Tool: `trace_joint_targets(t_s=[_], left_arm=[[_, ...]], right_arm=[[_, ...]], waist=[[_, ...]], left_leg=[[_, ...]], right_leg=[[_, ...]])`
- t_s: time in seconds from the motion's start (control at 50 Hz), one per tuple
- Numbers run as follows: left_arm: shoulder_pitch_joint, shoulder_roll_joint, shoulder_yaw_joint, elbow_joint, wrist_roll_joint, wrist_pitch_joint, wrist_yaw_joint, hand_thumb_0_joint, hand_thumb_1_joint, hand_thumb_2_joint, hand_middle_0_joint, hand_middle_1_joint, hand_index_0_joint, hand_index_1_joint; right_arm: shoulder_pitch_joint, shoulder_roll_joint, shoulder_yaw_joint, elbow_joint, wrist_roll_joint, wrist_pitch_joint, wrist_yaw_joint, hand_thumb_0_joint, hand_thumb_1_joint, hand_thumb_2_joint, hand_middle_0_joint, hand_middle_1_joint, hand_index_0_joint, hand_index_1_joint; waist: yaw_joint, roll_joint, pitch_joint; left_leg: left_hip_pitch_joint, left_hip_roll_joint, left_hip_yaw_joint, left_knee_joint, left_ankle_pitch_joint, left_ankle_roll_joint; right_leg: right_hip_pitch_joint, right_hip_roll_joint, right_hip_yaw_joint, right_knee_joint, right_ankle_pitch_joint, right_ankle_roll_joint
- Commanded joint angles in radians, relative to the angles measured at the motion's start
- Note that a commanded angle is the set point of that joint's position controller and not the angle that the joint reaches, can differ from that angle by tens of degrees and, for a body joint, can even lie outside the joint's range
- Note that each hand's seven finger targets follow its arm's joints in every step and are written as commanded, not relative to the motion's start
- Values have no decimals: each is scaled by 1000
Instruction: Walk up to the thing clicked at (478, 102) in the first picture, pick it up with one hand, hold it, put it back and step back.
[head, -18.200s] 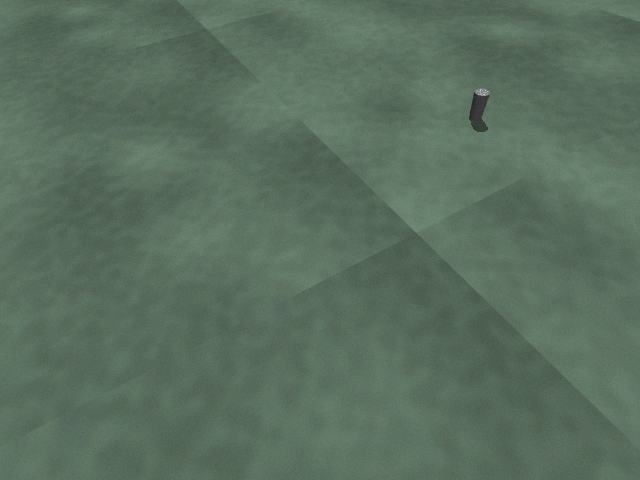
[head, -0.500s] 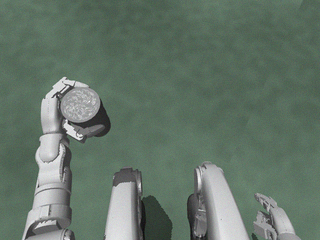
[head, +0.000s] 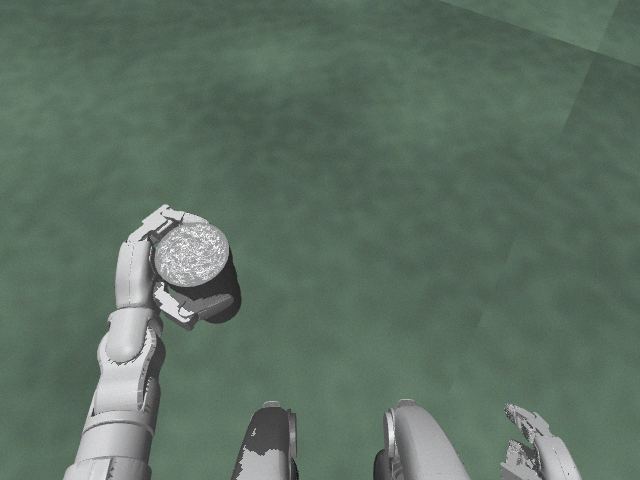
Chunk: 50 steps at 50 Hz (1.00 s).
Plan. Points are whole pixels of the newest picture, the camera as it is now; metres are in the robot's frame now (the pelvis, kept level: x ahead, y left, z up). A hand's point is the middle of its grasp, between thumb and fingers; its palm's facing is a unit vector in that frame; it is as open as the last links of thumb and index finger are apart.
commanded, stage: lift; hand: left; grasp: from the side
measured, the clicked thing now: (207, 280) +0.36 +0.18 -0.01
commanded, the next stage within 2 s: hold in 0.92 s
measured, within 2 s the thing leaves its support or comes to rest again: neither
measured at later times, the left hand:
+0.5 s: hand (194, 250) +0.35 +0.17 +0.09, palm faces +0.06 -1.00 -0.05, open 11.0 cm
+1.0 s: hand (194, 232) +0.36 +0.16 +0.11, palm faces +0.06 -1.00 -0.03, open 11.0 cm
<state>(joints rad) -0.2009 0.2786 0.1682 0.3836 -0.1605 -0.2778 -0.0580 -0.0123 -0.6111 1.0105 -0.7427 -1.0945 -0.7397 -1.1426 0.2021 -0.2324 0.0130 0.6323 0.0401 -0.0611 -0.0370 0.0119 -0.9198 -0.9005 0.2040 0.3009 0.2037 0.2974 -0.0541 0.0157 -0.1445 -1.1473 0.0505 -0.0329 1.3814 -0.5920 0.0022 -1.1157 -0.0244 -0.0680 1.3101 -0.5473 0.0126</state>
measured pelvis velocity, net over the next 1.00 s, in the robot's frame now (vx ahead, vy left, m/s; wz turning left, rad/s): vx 0.03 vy -0.01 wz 0.01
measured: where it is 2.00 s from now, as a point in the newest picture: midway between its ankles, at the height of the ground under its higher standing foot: outside the picture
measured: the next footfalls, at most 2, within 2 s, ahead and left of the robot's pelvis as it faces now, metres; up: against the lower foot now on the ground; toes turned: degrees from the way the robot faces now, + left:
none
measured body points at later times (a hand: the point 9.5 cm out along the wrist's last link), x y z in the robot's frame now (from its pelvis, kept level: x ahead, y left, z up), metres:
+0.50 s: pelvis +0.02 -0.01 +0.06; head +0.09 +0.00 +0.50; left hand +0.35 +0.22 +0.09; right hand +0.14 -0.25 -0.05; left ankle +0.03 +0.11 -0.61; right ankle +0.04 -0.14 -0.61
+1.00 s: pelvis +0.03 -0.01 +0.08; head +0.08 +0.00 +0.53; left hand +0.35 +0.21 +0.12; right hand +0.15 -0.26 -0.03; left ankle +0.03 +0.11 -0.61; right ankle +0.04 -0.14 -0.61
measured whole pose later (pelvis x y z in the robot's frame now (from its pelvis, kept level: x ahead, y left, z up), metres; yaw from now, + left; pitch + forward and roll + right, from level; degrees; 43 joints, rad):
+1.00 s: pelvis +0.03 -0.01 +0.08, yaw +1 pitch +9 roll -1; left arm -0.13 0.22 0.14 0.47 -0.17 -0.34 -0.09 -0.01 -0.61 1.01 -0.74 -1.10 -0.74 -1.15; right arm 0.24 -0.22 0.01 0.67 0.02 -0.04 -0.05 0.01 -0.92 -0.90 0.20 0.30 0.20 0.30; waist -0.04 0.01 -0.05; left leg -0.63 0.05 -0.01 0.94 -0.46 -0.02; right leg -0.62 -0.01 -0.06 0.90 -0.43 0.00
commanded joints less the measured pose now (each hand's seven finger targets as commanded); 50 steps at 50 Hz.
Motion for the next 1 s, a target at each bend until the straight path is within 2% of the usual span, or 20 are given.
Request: trace_joint_targets(t_s=[0.0, 0.02, 0.06, 0.16, 0.24, 0.26, 0.32, 0.36, 0.38, 0.44, 0.46, 0.52, 0.58, 0.68, 0.72, 0.76, 0.8, 0.84, 0.92, 0.98], left_arm=[[-231, 96, 26, -252, -41, -101, -12, 0, -49, 1236, -1298, -1445, -1319, -1444], [-297, 122, 29, -336, -38, -114, -8, 0, -51, 1232, -1295, -1441, -1315, -1441], [-302, 154, 62, -323, -32, -120, 4, 0, -62, 1232, -1296, -1443, -1316, -1443], [-296, 108, 39, -336, -45, -140, 18, 0, -38, 1251, -1287, -1451, -1307, -1451], [-313, 127, 29, -317, -29, -141, 18, 0, -25, 1260, -1290, -1451, -1306, -1455], [-276, 101, 7, -301, -26, -139, 15, 0, -16, 1250, -1285, -1443, -1302, -1447], [-265, 94, 6, -270, -30, -134, 5, 0, -35, 1257, -1298, -1460, -1316, -1463], [-240, 92, 22, -238, -36, -129, 3, 0, -35, 1259, -1289, -1456, -1306, -1459], [-275, 117, 32, -297, -40, -137, 1, 0, -40, 1254, -1301, -1462, -1319, -1464], [-230, 83, 25, -217, -43, -134, -2, 0, -49, 1266, -1290, -1464, -1309, -1467], [-284, 112, 53, -283, -49, -144, 1, 0, -27, 1263, -1278, -1456, -1297, -1458], [-259, 97, 31, -263, -43, -149, 1, 0, -19, 1267, -1271, -1453, -1289, -1456], [-284, 105, 49, -265, -50, -158, -7, 0, -43, 1252, -1249, -1427, -1265, -1433], [-252, 77, 15, -241, -40, -165, -19, 0, 11, 1247, -1266, -1428, -1280, -1433], [-257, 109, 50, -275, -52, -169, -22, 0, -7, 1251, -1261, -1431, -1274, -1437], [-213, 75, 26, -215, -53, -157, -30, 0, -30, 1247, -1260, -1428, -1274, -1435], [-295, 114, 47, -300, -52, -167, -23, 0, 10, 1268, -1274, -1449, -1288, -1454], [-231, 55, 16, -192, -55, -157, -30, 0, -9, 1263, -1279, -1450, -1294, -1455], [-280, 105, 46, -231, -45, -175, -31, 0, -26, 1275, -1288, -1465, -1302, -1472], [-246, 99, 48, -222, -51, -175, -45, 0, -1, 1280, -1291, -1468, -1306, -1473]], right_arm=[[44, -149, -60, -92, -8, -37, -4, 0, -924, -901, 200, 300, 199, 300], [53, -151, -62, -92, -8, -38, -4, 0, -926, -902, 200, 300, 199, 300], [52, -152, -61, -89, -10, -36, -6, 0, -925, -902, 200, 300, 199, 300], [46, -136, -52, -96, -16, -35, -12, 0, -922, -901, 200, 300, 199, 300], [51, -137, -52, -84, -19, -37, -17, 0, -926, -903, 199, 300, 199, 300], [52, -135, -52, -88, -19, -36, -18, 0, -930, -904, 199, 300, 199, 300], [49, -137, -53, -86, -18, -35, -18, 0, -929, -904, 200, 300, 199, 300], [55, -137, -53, -86, -17, -33, -15, 0, -926, -903, 200, 300, 199, 300], [47, -137, -55, -89, -15, -35, -15, 0, -928, -903, 200, 300, 199, 300], [49, -126, -48, -87, -16, -31, -12, 0, -922, -902, 200, 300, 199, 300], [45, -121, -48, -85, -17, -33, -13, 0, -922, -902, 200, 300, 199, 300], [50, -118, -45, -86, -20, -28, -18, 0, -926, -903, 200, 300, 199, 300], [52, -122, -48, -80, -21, -30, -17, 0, -922, -903, 200, 300, 199, 300], [46, -124, -50, -84, -26, -28, -20, 0, -924, -904, 200, 300, 199, 300], [54, -125, -50, -82, -24, -24, -22, 0, -925, -904, 199, 300, 199, 300], [47, -127, -49, -86, -25, -21, -22, 0, -924, -904, 199, 300, 199, 300], [60, -126, -53, -73, -25, -23, -25, 0, -921, -903, 200, 300, 199, 300], [48, -120, -48, -75, -27, -20, -25, 0, -921, -903, 199, 300, 199, 300], [45, -124, -54, -76, -28, -16, -22, 0, -922, -904, 199, 300, 199, 300], [51, -129, -57, -78, -27, -11, -23, 0, -920, -904, 199, 300, 199, 300]], waist=[[10, 111, -386], [9, 126, -409], [13, 115, -389], [7, 68, -357], [5, 78, -332], [0, 66, -337], [5, 67, -314], [12, 45, -314], [24, 70, -307], [11, 30, -266], [20, 33, -281], [10, 34, -278], [15, 36, -269], [6, 57, -268], [19, 53, -299], [13, 18, -266], [14, 55, -294], [-1, 13, -220], [22, 40, -232], [23, 39, -247]], left_leg=[[417, -24, -41, -286, 320, -9], [444, -22, -42, -292, 335, -10], [462, -21, -44, -318, 349, -10], [473, -34, -28, -381, 269, 0], [491, -37, -17, -408, 275, 1], [511, -36, -16, -414, 288, 1], [533, -36, -12, -440, 293, -1], [548, -34, -15, -453, 326, -2], [547, -37, -10, -461, 324, -1], [551, -37, -4, -483, 328, 1], [542, -39, 2, -483, 327, 4], [566, -43, 11, -496, 358, 6], [585, -41, 14, -510, 374, 6], [638, -42, 17, -535, 377, 1], [659, -42, 17, -540, 411, 1], [643, -42, 22, -543, 426, 5], [675, -42, 24, -547, 461, 4], [651, -42, 25, -552, 436, 7], [672, -42, 26, -571, 452, 4], [703, -41, 26, -581, 482, 3]], right_leg=[[225, 36, 7, -208, 284, -42], [235, 35, 8, -215, 295, -43], [257, 37, 6, -235, 300, -42], [341, 39, 11, -301, 262, -36], [381, 35, 18, -340, 279, -34], [397, 35, 18, -351, 292, -33], [426, 35, 17, -380, 298, -33], [458, 37, 14, -392, 324, -34], [469, 35, 16, -401, 323, -33], [504, 40, 17, -427, 330, -31], [528, 37, 23, -433, 336, -28], [561, 34, 30, -453, 373, -26], [581, 34, 32, -463, 391, -28], [595, 34, 32, -488, 394, -29], [641, 34, 33, -494, 425, -28], [657, 35, 36, -508, 451, -24], [665, 33, 38, -508, 485, -25], [641, 36, 34, -521, 461, -22], [663, 33, 33, -528, 463, -26], [689, 32, 35, -534, 491, -26]])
